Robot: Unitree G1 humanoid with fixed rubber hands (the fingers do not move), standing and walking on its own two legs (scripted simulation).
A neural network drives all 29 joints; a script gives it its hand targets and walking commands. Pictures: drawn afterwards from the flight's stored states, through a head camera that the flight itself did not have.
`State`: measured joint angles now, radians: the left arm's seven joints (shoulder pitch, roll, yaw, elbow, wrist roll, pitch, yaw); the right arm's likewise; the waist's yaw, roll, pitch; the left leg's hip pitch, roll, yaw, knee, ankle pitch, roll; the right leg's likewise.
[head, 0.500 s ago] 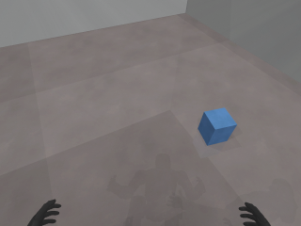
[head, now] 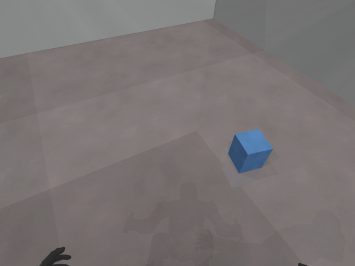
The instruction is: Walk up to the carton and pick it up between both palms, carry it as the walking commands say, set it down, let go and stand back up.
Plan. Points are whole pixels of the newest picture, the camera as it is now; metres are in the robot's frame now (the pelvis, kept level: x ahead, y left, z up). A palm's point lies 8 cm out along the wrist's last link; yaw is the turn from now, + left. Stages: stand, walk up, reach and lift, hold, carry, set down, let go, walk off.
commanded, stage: walk up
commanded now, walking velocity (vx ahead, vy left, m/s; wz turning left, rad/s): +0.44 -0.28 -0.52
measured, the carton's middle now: (248, 151) +0.94 -0.48 -0.67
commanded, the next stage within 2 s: none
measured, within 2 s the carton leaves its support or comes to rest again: neither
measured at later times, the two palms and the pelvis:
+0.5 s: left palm (137, 252) +0.18 +0.10 -0.11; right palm (343, 244) +0.22 -0.43 -0.12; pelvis +0.15 -0.16 +0.00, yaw -16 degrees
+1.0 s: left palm (175, 140) +0.57 +0.02 -0.15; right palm (330, 200) +0.34 -0.45 -0.12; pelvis +0.43 -0.20 +0.00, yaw -25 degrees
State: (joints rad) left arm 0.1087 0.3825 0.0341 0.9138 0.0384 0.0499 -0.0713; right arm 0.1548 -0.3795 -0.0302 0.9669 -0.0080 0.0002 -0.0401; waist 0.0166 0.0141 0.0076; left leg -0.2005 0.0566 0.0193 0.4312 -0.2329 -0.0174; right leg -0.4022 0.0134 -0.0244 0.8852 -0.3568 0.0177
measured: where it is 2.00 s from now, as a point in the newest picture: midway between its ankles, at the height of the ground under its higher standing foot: (230, 216)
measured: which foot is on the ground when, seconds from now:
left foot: down 0.00-0.26, up 0.28-0.78, down 0.80-1.00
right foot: up 0.00-0.26, down 0.28-0.80, up 0.82-1.00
